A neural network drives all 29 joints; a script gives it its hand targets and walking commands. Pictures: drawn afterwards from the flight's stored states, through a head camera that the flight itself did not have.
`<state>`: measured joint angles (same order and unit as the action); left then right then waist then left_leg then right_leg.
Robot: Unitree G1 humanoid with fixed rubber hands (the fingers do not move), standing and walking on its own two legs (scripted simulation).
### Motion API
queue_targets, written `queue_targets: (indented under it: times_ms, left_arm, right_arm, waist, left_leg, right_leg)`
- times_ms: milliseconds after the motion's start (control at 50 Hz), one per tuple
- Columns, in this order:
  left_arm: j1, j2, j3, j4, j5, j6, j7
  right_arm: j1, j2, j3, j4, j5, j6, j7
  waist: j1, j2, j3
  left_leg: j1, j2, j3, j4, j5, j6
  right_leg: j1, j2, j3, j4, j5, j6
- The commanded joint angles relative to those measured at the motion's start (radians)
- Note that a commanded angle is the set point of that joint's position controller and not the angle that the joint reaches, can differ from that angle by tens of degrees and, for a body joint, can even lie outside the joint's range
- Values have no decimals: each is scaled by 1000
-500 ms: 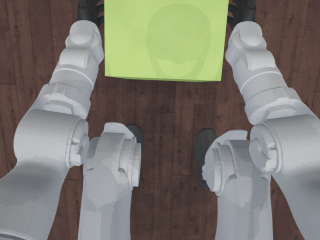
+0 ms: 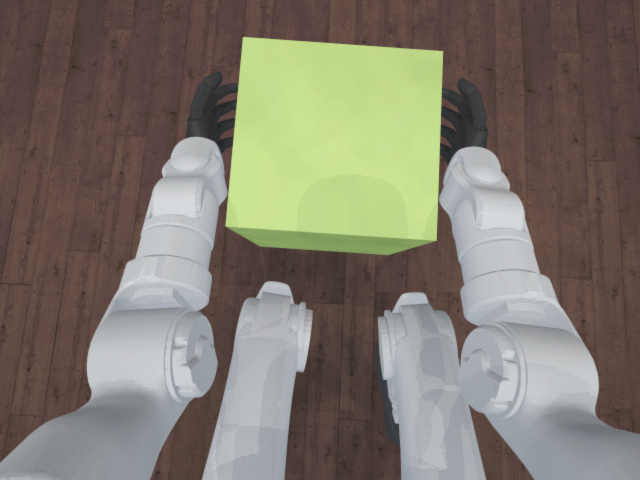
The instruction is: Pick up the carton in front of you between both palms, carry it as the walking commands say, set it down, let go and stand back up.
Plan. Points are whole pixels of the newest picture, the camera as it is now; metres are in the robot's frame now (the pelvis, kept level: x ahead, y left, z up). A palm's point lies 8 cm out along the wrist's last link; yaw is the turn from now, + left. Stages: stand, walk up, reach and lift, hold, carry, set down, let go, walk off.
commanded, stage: reach and lift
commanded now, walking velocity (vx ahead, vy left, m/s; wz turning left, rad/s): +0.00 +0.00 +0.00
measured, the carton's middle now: (331, 170) +0.49 +0.04 -0.14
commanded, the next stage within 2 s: none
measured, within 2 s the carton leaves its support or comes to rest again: neither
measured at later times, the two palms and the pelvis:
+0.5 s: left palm (159, 103) +0.46 +0.17 +0.07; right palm (549, 109) +0.47 -0.12 +0.08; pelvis +0.03 +0.00 +0.13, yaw +1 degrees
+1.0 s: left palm out of the picture +0.42 +0.17 +0.24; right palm out of the picture +0.43 -0.13 +0.24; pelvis +0.09 +0.00 +0.28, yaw +2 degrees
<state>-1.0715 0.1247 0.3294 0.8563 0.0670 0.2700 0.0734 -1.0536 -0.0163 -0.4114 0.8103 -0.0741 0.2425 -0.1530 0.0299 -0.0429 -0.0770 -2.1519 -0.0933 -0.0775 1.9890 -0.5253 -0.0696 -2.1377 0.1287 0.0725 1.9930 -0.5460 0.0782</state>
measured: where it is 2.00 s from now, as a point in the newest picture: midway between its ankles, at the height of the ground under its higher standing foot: (331, 401)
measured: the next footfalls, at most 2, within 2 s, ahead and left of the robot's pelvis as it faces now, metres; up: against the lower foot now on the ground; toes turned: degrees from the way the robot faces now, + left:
none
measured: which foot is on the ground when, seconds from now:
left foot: down 0.00-1.00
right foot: down 0.00-1.00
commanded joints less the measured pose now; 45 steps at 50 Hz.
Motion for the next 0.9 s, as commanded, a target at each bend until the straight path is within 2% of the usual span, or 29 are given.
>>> queue_targets:
  times_ms: [0,20,40,60,140,160,180,340,480,720,880]
  left_arm:
    - [-613,-1054,-363,-68,-38,7,-264]
    - [-591,-1058,-348,-53,-22,7,-261]
    - [-600,-1060,-338,-61,-17,5,-264]
    - [-597,-1058,-328,-62,-7,9,-270]
    - [-556,-1100,-348,-77,-4,14,-275]
    - [-539,-1115,-365,-95,-4,10,-264]
    - [-530,-1114,-371,-106,-7,14,-267]
    - [-416,-1187,-521,-220,-67,28,-267]
    - [-285,-1210,-574,-244,-80,26,-264]
    - [-57,-1222,-552,-219,-36,-5,-260]
    - [88,-1227,-574,-244,-17,-15,-253]
  right_arm:
    - [-640,1024,415,-10,23,19,250]
    - [-636,1032,405,-9,12,15,242]
    - [-626,1029,397,-5,1,19,248]
    - [-620,1033,388,-4,-3,22,256]
    - [-571,1068,410,-14,-8,27,269]
    - [-538,1081,421,-16,-13,28,267]
    - [-543,1084,431,-36,1,28,271]
    - [-416,1151,589,-138,65,43,286]
    - [-282,1177,650,-156,82,45,283]
    - [-40,1180,621,-126,29,18,291]
    - [110,1170,643,-143,12,11,302]
  waist:
    - [18,46,-895]
    - [29,48,-895]
    - [14,37,-910]
    - [21,43,-929]
    - [17,42,-996]
    - [9,37,-1004]
    - [23,46,-1024]
    - [17,50,-1090]
    - [14,41,-1004]
    - [-4,43,-790]
    - [-12,49,-680]
  left_leg:
    - [545,-64,160,-291,27,55]
    - [545,-68,164,-310,27,53]
    - [575,-67,158,-323,37,56]
    - [590,-69,158,-337,47,56]
    - [682,-72,157,-394,99,48]
    - [720,-71,156,-406,111,44]
    - [743,-73,154,-422,131,44]
    - [930,-77,139,-520,240,30]
    - [1044,-77,116,-625,267,32]
    - [1280,-61,57,-869,306,48]
    - [1479,-44,19,-1049,379,53]
  right_leg:
    - [437,73,-163,-273,10,-60]
    - [457,73,-159,-290,13,-58]
    - [470,75,-160,-310,19,-57]
    - [488,73,-156,-326,24,-58]
    - [559,75,-154,-385,67,-51]
    - [557,78,-157,-401,73,-45]
    - [593,77,-155,-410,89,-48]
    - [771,76,-138,-516,186,-36]
    - [916,67,-107,-639,222,-31]
    - [1160,39,-45,-890,274,-44]
    - [1364,17,-13,-1063,355,-57]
